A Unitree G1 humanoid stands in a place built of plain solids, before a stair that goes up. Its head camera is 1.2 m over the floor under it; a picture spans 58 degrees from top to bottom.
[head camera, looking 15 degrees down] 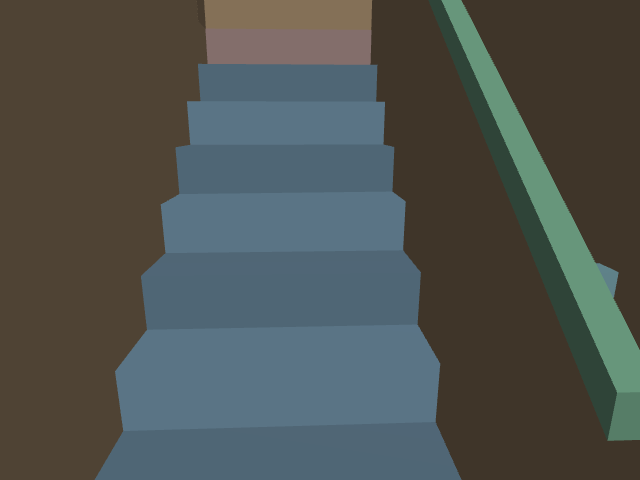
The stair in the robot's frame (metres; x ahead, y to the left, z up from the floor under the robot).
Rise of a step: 0.19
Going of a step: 0.25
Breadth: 0.90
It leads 2 degrees to the left of straight ahead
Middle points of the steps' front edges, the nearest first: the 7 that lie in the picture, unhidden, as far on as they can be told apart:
1.07 0.11 0.55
1.32 0.12 0.73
1.58 0.13 0.92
1.82 0.14 1.11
2.07 0.15 1.30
2.33 0.16 1.49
2.57 0.17 1.70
